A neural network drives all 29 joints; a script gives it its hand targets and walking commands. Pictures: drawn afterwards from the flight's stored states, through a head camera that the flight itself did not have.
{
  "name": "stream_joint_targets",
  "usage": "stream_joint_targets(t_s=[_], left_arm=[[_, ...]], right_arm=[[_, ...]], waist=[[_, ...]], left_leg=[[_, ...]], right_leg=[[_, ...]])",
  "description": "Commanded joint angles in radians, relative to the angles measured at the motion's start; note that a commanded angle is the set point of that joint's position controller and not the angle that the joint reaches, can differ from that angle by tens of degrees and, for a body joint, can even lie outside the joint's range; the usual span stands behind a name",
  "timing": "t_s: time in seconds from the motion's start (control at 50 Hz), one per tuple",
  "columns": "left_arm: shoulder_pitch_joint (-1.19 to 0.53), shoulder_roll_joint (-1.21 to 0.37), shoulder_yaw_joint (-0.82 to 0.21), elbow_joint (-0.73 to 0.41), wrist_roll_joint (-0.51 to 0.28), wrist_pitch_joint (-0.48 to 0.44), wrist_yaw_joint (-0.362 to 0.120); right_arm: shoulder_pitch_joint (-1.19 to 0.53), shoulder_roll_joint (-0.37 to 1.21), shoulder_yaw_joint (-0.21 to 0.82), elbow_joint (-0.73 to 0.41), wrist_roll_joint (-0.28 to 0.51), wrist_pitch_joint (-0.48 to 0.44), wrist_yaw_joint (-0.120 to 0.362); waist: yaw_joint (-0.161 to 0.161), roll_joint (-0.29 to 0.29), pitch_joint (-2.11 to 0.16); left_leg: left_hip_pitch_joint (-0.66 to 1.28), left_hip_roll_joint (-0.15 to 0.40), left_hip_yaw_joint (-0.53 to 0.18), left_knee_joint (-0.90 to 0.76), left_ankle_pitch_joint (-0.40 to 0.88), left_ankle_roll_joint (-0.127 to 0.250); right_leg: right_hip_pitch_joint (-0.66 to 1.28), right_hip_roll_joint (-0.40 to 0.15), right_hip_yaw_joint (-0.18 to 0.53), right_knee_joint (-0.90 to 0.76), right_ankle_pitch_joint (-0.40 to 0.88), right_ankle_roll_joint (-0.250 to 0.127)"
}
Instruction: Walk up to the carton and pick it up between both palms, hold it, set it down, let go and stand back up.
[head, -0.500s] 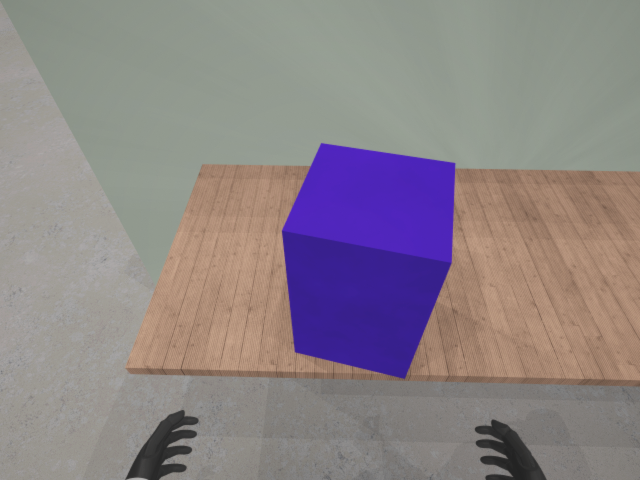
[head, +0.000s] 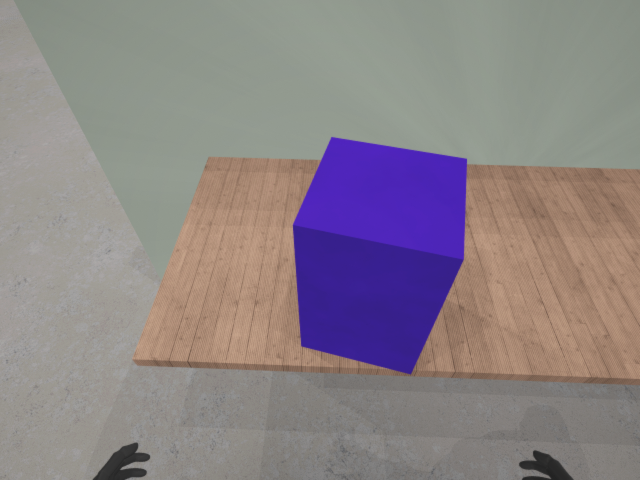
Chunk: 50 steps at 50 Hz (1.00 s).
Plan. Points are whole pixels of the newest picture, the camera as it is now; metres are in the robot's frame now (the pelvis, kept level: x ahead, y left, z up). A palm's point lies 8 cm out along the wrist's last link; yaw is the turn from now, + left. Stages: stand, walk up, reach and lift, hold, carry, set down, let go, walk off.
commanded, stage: stand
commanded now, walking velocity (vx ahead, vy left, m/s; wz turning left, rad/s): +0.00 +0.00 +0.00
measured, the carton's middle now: (374, 264) +0.42 -0.05 +0.02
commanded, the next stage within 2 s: none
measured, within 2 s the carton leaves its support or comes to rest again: neither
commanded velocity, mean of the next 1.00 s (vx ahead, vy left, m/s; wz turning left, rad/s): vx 0.00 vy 0.00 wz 0.00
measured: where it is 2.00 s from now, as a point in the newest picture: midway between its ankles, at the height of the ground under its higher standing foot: outside the picture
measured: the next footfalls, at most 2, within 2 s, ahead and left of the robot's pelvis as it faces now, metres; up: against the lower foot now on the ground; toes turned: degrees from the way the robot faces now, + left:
none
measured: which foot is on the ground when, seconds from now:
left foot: down 0.00-1.00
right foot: down 0.00-1.00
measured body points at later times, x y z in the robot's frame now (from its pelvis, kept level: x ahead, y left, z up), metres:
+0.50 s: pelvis +0.00 +0.00 +0.02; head +0.01 +0.00 +0.47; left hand +0.10 +0.30 -0.10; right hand +0.12 -0.30 -0.10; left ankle +0.01 +0.12 -0.72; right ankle +0.00 -0.13 -0.72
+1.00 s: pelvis +0.00 +0.00 +0.03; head +0.00 +0.01 +0.48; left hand +0.09 +0.31 -0.10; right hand +0.10 -0.30 -0.10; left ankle +0.01 +0.12 -0.72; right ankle +0.01 -0.13 -0.72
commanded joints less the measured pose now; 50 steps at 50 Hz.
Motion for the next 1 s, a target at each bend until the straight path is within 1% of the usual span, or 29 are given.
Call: stream_joint_targets(t_s=[0.0,0.02,0.04,0.1,0.18,0.22,0.24,0.26,0.28,0.38,0.52,0.54,0.58,0.6,0.74,0.76,0.78,0.82,0.92,0.96,0.98], left_arm=[[-0.036,0.177,0.040,-0.044,-0.003,-0.023,0.008],[-0.042,0.181,0.040,-0.035,-0.003,-0.023,0.008],[-0.049,0.179,0.038,-0.028,-0.003,-0.022,0.008],[-0.051,0.176,0.033,-0.002,-0.005,-0.021,0.008],[-0.061,0.174,0.026,0.032,-0.008,-0.022,0.008],[-0.066,0.177,0.025,0.048,-0.009,-0.021,0.009],[-0.069,0.177,0.023,0.055,-0.008,-0.020,0.008],[-0.062,0.182,0.024,0.067,-0.010,-0.021,0.008],[-0.068,0.182,0.022,0.076,-0.010,-0.020,0.009],[-0.075,0.188,0.017,0.116,-0.012,-0.017,0.008],[-0.091,0.191,0.010,0.159,-0.012,-0.015,0.012],[-0.096,0.195,0.010,0.166,-0.013,-0.015,0.012],[-0.097,0.198,0.009,0.174,-0.013,-0.014,0.012],[-0.100,0.192,0.008,0.178,-0.013,-0.014,0.012],[-0.101,0.195,0.005,0.201,-0.012,-0.011,0.011],[-0.102,0.192,0.004,0.205,-0.011,-0.009,0.012],[-0.107,0.199,0.006,0.204,-0.011,-0.010,0.012],[-0.108,0.197,0.006,0.206,-0.011,-0.009,0.013],[-0.098,0.196,0.006,0.217,-0.013,-0.009,0.011],[-0.099,0.197,0.006,0.220,-0.012,-0.007,0.013],[-0.103,0.199,0.007,0.221,-0.011,-0.007,0.014]], right_arm=[[-0.051,-0.184,-0.039,-0.048,0.005,-0.021,-0.009],[-0.056,-0.183,-0.038,-0.041,0.006,-0.021,-0.009],[-0.063,-0.182,-0.035,-0.033,0.005,-0.020,-0.009],[-0.070,-0.183,-0.031,-0.003,0.010,-0.021,-0.007],[-0.091,-0.185,-0.026,0.029,0.010,-0.021,-0.007],[-0.088,-0.185,-0.023,0.051,0.013,-0.019,-0.007],[-0.096,-0.185,-0.023,0.057,0.011,-0.020,-0.006],[-0.099,-0.185,-0.021,0.068,0.013,-0.019,-0.006],[-0.100,-0.186,-0.021,0.076,0.014,-0.019,-0.005],[-0.108,-0.185,-0.018,0.119,0.014,-0.015,-0.005],[-0.123,-0.191,-0.015,0.160,0.013,-0.010,-0.006],[-0.121,-0.192,-0.016,0.167,0.013,-0.008,-0.006],[-0.127,-0.193,-0.014,0.174,0.013,-0.008,-0.008],[-0.125,-0.197,-0.016,0.179,0.014,-0.006,-0.008],[-0.129,-0.194,-0.014,0.197,0.012,-0.006,-0.009],[-0.133,-0.200,-0.015,0.198,0.013,-0.005,-0.010],[-0.131,-0.200,-0.016,0.198,0.014,-0.005,-0.009],[-0.124,-0.200,-0.015,0.204,0.014,-0.004,-0.010],[-0.123,-0.196,-0.014,0.211,0.013,-0.003,-0.009],[-0.123,-0.201,-0.016,0.211,0.014,-0.002,-0.010],[-0.126,-0.194,-0.014,0.212,0.014,-0.003,-0.010]], waist=[[0.001,0.008,-0.080],[0.000,0.000,-0.076],[0.001,0.016,-0.073],[0.001,0.005,-0.066],[0.001,0.014,-0.070],[0.002,-0.001,-0.070],[0.001,0.009,-0.066],[0.005,0.007,-0.066],[0.001,0.008,-0.062],[-0.001,-0.007,-0.065],[-0.001,-0.001,-0.064],[-0.002,0.009,-0.059],[0.001,-0.010,-0.055],[0.000,0.000,-0.053],[0.002,-0.012,-0.050],[0.000,0.002,-0.051],[0.000,-0.005,-0.051],[-0.002,0.005,-0.049],[0.002,-0.005,-0.053],[-0.001,0.005,-0.045],[-0.001,-0.005,-0.047]], left_leg=[[0.021,0.090,-0.085,-0.155,0.163,0.055],[0.024,0.089,-0.082,-0.165,0.166,0.053],[0.030,0.090,-0.082,-0.175,0.166,0.053],[0.046,0.093,-0.085,-0.204,0.167,0.049],[0.078,0.095,-0.084,-0.235,0.199,0.045],[0.090,0.099,-0.086,-0.252,0.208,0.043],[0.095,0.100,-0.085,-0.260,0.205,0.042],[0.101,0.102,-0.089,-0.271,0.213,0.041],[0.110,0.101,-0.087,-0.276,0.216,0.039],[0.142,0.105,-0.085,-0.303,0.246,0.034],[0.159,0.106,-0.082,-0.339,0.242,0.027],[0.155,0.106,-0.082,-0.345,0.241,0.026],[0.161,0.108,-0.084,-0.352,0.247,0.024],[0.162,0.108,-0.080,-0.355,0.246,0.023],[0.167,0.111,-0.084,-0.377,0.240,0.021],[0.170,0.113,-0.083,-0.378,0.236,0.020],[0.168,0.112,-0.083,-0.379,0.237,0.019],[0.166,0.112,-0.081,-0.384,0.232,0.019],[0.172,0.116,-0.086,-0.392,0.237,0.021],[0.174,0.114,-0.080,-0.389,0.246,0.018],[0.175,0.116,-0.084,-0.392,0.252,0.018]], right_leg=[[0.061,-0.065,0.062,-0.121,0.169,-0.077],[0.062,-0.068,0.064,-0.130,0.169,-0.077],[0.067,-0.069,0.065,-0.138,0.165,-0.074],[0.081,-0.073,0.064,-0.169,0.170,-0.070],[0.102,-0.079,0.062,-0.198,0.199,-0.065],[0.114,-0.081,0.062,-0.214,0.202,-0.062],[0.115,-0.082,0.061,-0.221,0.206,-0.060],[0.126,-0.083,0.062,-0.230,0.206,-0.057],[0.124,-0.087,0.065,-0.242,0.214,-0.059],[0.146,-0.094,0.066,-0.278,0.237,-0.051],[0.176,-0.102,0.066,-0.318,0.241,-0.044],[0.178,-0.103,0.068,-0.322,0.240,-0.045],[0.177,-0.102,0.063,-0.328,0.238,-0.042],[0.182,-0.105,0.066,-0.334,0.242,-0.043],[0.191,-0.106,0.061,-0.351,0.229,-0.039],[0.192,-0.108,0.062,-0.355,0.230,-0.039],[0.194,-0.107,0.063,-0.357,0.233,-0.038],[0.201,-0.109,0.064,-0.359,0.236,-0.037],[0.204,-0.110,0.063,-0.364,0.228,-0.037],[0.199,-0.111,0.064,-0.369,0.236,-0.037],[0.203,-0.111,0.062,-0.367,0.237,-0.037]])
